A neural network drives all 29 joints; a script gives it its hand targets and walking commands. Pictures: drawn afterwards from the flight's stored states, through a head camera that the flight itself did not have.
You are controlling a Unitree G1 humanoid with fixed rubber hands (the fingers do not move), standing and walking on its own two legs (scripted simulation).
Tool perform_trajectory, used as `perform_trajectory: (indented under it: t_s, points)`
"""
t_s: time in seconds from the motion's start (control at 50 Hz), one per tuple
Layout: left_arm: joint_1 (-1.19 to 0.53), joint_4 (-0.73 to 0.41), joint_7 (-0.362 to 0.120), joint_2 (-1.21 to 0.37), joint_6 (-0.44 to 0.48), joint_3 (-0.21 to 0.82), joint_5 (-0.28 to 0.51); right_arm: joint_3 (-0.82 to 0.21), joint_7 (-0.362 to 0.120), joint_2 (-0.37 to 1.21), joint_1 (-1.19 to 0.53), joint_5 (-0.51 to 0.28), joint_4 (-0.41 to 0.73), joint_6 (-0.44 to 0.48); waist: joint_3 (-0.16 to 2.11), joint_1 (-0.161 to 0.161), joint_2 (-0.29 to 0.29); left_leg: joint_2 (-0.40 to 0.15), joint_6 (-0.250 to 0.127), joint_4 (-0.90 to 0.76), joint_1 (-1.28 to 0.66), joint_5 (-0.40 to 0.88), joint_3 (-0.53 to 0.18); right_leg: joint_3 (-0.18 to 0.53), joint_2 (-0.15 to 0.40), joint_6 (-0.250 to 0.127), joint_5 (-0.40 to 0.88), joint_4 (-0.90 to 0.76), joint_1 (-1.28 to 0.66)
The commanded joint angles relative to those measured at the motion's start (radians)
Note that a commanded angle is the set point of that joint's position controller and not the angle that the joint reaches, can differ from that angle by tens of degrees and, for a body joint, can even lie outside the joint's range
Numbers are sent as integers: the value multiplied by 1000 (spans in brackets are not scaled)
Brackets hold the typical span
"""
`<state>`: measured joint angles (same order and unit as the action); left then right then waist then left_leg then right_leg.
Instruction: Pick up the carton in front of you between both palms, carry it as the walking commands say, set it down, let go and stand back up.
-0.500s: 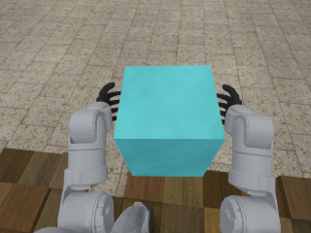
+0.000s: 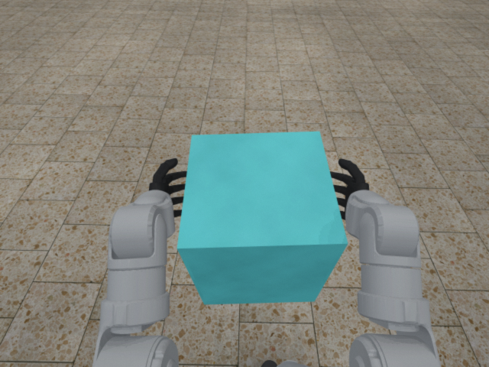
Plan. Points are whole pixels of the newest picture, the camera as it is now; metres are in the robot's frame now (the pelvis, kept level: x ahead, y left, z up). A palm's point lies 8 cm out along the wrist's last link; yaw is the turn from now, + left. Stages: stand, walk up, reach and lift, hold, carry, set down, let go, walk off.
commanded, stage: carry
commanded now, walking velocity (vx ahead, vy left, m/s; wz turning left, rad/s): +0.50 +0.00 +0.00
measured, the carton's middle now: (257, 224) +0.34 -0.02 +0.04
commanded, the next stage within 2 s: none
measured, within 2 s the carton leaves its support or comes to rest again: neither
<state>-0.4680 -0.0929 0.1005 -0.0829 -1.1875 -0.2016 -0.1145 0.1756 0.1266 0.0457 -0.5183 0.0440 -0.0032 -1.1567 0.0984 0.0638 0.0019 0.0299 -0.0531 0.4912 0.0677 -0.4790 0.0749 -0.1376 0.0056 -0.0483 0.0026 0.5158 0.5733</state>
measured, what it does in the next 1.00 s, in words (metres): walks ahead: right foot, then left foot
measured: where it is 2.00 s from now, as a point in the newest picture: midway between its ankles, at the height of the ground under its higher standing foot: (232, 174)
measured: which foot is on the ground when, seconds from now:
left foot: down 0.00-0.04, up 0.06-0.56, down 0.58-1.00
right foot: up 0.00-0.00, down 0.02-0.58, up 0.60-1.00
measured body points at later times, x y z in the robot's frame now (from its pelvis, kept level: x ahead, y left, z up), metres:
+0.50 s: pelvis +0.27 +0.00 +0.01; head +0.26 +0.00 +0.46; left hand +0.62 +0.16 +0.13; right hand +0.63 -0.15 +0.13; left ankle +0.42 +0.12 -0.70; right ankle +0.15 -0.08 -0.72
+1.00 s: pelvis +0.59 +0.04 -0.01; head +0.64 +0.05 +0.44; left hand +0.97 +0.18 +0.10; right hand +0.96 -0.13 +0.11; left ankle +0.45 +0.10 -0.74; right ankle +0.75 -0.07 -0.71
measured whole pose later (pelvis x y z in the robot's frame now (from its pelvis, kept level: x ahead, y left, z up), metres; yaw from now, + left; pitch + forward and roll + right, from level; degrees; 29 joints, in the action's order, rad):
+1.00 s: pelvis +0.59 +0.04 -0.01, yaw +0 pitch +6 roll -1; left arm -0.62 -0.05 0.13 -0.04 -1.20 -0.21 -0.07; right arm 0.23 0.14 0.03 -0.63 0.04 0.00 -1.17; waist 0.01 0.05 0.01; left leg 0.04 -0.08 0.36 0.06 -0.40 0.07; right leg -0.12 0.01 -0.03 -0.04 0.62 0.67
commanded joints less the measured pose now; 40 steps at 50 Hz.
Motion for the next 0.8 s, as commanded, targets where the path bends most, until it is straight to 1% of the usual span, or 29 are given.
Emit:
perform_trajectory:
  t_s: [0.0,0.02,0.04,0.06,0.08,0.1,0.12,0.14,0.18,0.22,0.24,0.26,0.28,0.32,0.36,0.38,0.42,0.48,0.5,0.52,0.54,0.56,0.58,0.6,0.62,0.64,0.66,0.7,0.78]
  points:
    - [-528,-2,-208,-930,-4,692,376,-689,-288,1009,-567,-412,84,-30,419,-124,-49,-124,16,391,127,743,28,61,40,-22,65,-64,-637]
    - [-555,7,-217,-891,-1,673,365,-681,-289,1043,-589,-408,92,-43,554,-108,225,-15,68,731,470,287,-9,567,375,-224,141,-19,-952]
    - [-521,19,-226,-937,-8,694,398,-676,-289,1028,-565,-404,95,-51,524,-135,251,62,55,899,634,-14,-80,727,366,-280,31,-123,-927]
    - [-556,-30,-236,-964,-9,709,425,-679,-283,1047,-586,-395,111,-50,464,-130,185,6,31,936,698,3,-120,646,331,-259,27,-115,-879]
    - [-607,-66,-245,-1000,-12,730,454,-672,-274,1054,-590,-383,124,-47,437,-132,76,-20,19,903,705,44,-124,581,308,-229,52,-119,-813]
    - [-654,-101,-253,-1031,-13,754,485,-670,-264,1056,-583,-368,137,-43,390,-116,34,-44,16,844,690,65,-120,520,291,-197,65,-132,-724]
    - [-686,-120,-260,-1049,-12,775,513,-667,-253,1055,-574,-352,147,-39,383,-97,32,-62,18,780,656,88,-122,478,278,-166,-12,-156,-662]
    - [-704,-129,-265,-1057,-9,787,533,-668,-243,1051,-566,-339,156,-35,377,-88,42,-70,22,725,626,100,-111,450,269,-150,-77,-184,-621]
    - [-707,-125,-271,-1043,-4,789,546,-678,-228,1032,-553,-323,161,-26,347,-84,63,-65,38,538,572,45,-71,379,258,-149,-132,-238,-547]
    - [-702,-97,-272,-1009,4,780,542,-690,-219,1013,-567,-318,156,-19,339,-101,100,-56,40,420,563,69,-38,338,257,-172,-57,-240,-544]
    - [-705,-79,-271,-991,8,773,540,-695,-216,1001,-581,-317,152,-16,350,-101,122,-65,35,424,560,153,-28,309,257,-172,16,-217,-558]
    - [-715,-61,-269,-972,12,763,538,-698,-213,986,-598,-321,144,-13,353,-102,135,-69,33,405,573,196,-23,290,254,-166,61,-207,-576]
    - [-729,-42,-266,-956,14,753,533,-698,-209,971,-627,-326,135,-11,341,-113,134,-80,38,398,640,292,-32,272,234,-163,101,-189,-631]
    - [-730,21,-257,-927,15,717,516,-682,-206,945,-658,-338,96,-14,317,-120,113,-92,43,344,690,356,-37,252,223,-160,105,-179,-672]
    - [-729,84,-247,-914,16,678,495,-657,-209,933,-685,-349,49,-18,274,-134,100,-84,47,266,689,380,-18,232,204,-156,67,-180,-669]
    - [-732,111,-242,-911,16,660,486,-644,-212,935,-699,-354,22,-20,257,-140,99,-81,45,228,683,395,-12,226,202,-154,78,-175,-672]
    - [-746,158,-234,-923,17,634,474,-616,-221,948,-727,-362,-30,-23,220,-150,104,-77,33,150,669,437,-2,212,203,-142,119,-155,-679]
    - [-779,200,-230,-964,21,610,470,-570,-236,986,-749,-368,-98,-28,191,-144,128,-59,6,43,586,461,19,177,196,-99,231,-108,-676]
    - [-791,207,-230,-982,23,607,469,-556,-242,1001,-751,-368,-117,-28,201,-126,135,-50,-5,0,499,466,32,153,194,-78,287,-73,-649]
    - [-808,211,-230,-1000,27,607,469,-541,-248,1013,-751,-368,-136,-28,241,-77,133,-34,-9,-49,335,490,58,116,183,-50,349,18,-598]
    - [-836,197,-230,-1020,32,615,471,-530,-254,1025,-753,-370,-144,-23,310,-20,76,-25,3,-89,102,472,71,54,139,-12,307,203,-502]
    - [-865,184,-228,-1028,36,621,477,-520,-260,1034,-755,-370,-150,-18,369,-4,-51,-126,12,-43,-113,489,-48,20,95,13,33,419,-309]
    - [-865,200,-225,-1040,32,616,480,-496,-261,1020,-739,-368,-180,-17,328,-40,-237,-310,5,-13,-213,798,-342,42,-16,35,-497,575,-86]
    - [-878,211,-220,-1066,26,614,478,-493,-258,1000,-771,-368,-168,-7,416,-29,-343,-415,-163,-99,-354,574,-592,113,-55,47,-540,738,86]
    - [-902,180,-213,-1072,29,619,479,-519,-262,1045,-787,-387,-141,-1,401,-21,-268,-383,-171,-132,-303,387,-570,155,6,29,-499,762,148]
    - [-938,151,-205,-1090,31,631,490,-533,-266,1080,-830,-409,-91,6,371,-16,-188,-342,-153,-143,-235,369,-505,155,29,20,-442,731,160]
    - [-944,128,-196,-1105,36,637,494,-550,-268,1102,-880,-433,-41,8,353,-20,-114,-323,-138,-149,-183,418,-439,152,55,28,-396,693,149]
    - [-923,83,-179,-1112,42,640,493,-584,-264,1125,-928,-472,35,12,379,-20,-94,-309,-135,-154,-152,502,-361,137,63,40,-353,642,124]
    - [-862,27,-151,-1085,43,659,463,-624,-255,1109,-900,-490,120,6,412,-9,-109,-278,-118,-130,-258,747,-255,96,58,59,-280,552,208]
